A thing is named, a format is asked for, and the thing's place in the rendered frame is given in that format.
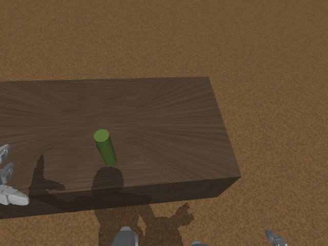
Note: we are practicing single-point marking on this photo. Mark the can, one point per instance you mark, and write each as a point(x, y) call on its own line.
point(105, 146)

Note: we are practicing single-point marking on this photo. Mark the right robot hand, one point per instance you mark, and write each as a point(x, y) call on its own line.
point(275, 239)

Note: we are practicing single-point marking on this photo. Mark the left robot hand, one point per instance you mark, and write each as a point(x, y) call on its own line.
point(7, 193)

